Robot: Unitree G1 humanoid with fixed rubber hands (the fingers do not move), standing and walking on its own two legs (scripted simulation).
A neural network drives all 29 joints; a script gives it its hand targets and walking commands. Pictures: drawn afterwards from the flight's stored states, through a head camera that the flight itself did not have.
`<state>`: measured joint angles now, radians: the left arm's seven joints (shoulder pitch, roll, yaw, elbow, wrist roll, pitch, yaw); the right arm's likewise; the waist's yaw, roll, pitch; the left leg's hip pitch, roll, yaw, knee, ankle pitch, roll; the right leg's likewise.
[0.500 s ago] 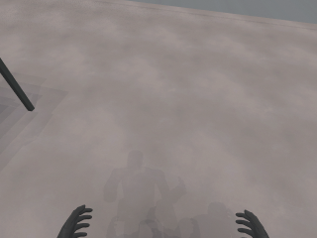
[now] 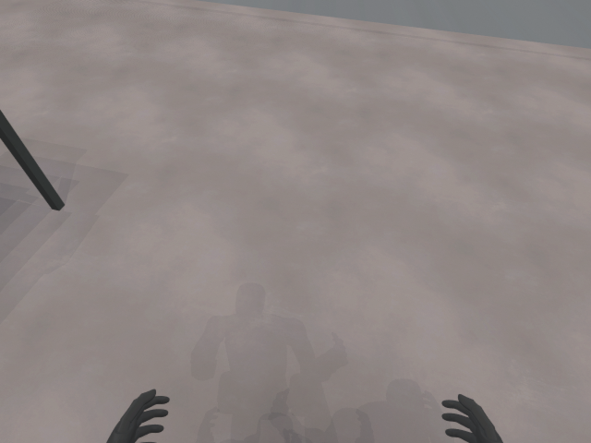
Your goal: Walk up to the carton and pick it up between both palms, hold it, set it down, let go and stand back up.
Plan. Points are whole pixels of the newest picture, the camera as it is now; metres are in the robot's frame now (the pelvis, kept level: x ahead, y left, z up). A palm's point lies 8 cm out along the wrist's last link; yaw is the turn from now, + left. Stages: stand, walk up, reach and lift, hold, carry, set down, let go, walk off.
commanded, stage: stand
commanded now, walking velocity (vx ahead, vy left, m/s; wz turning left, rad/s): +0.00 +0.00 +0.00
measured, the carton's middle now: out of the picture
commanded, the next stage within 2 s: walk up in 0.38 s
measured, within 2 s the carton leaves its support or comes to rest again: neither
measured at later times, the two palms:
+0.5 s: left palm out of the picture +0.11 +0.25 -0.09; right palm out of the picture +0.11 -0.25 -0.08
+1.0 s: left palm out of the picture +0.00 +0.42 -0.14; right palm (379, 366) +0.26 -0.11 -0.08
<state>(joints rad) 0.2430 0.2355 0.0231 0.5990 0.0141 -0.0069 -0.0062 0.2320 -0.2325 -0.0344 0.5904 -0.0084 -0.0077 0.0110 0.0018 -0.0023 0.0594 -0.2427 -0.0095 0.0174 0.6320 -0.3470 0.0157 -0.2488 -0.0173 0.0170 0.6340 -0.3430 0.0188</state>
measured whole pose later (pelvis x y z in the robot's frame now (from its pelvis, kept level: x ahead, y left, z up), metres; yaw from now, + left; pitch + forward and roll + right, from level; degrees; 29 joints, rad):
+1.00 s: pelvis +0.04 +0.10 -0.03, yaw +26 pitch -5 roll +0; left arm 0.27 0.40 0.10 0.71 0.02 -0.03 -0.03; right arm 0.29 -0.29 -0.07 0.65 -0.03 -0.01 0.04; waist 0.00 -0.13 0.08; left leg -0.42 0.03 0.06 0.85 -0.35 0.04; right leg -0.34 -0.12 -0.02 1.21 -0.55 -0.03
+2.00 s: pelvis +0.31 +0.40 -0.02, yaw +65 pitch -4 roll -2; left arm 0.31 0.28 0.01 0.61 0.05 -0.07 0.00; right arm 0.36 -0.29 -0.05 0.62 -0.04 0.00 0.02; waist -0.01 0.04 0.07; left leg -0.53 0.03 -0.02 1.25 -0.48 -0.01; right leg -0.34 -0.10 -0.17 0.82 -0.41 -0.01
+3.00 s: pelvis +0.52 +0.70 -0.02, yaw +76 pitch -4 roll +2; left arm 0.27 0.32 0.04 0.60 0.04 0.04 -0.06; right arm 0.35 -0.27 -0.05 0.62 -0.07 -0.06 -0.05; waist -0.01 -0.09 0.09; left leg -0.28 0.04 0.04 0.76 -0.41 -0.02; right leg -0.54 -0.12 -0.02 1.02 -0.42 0.01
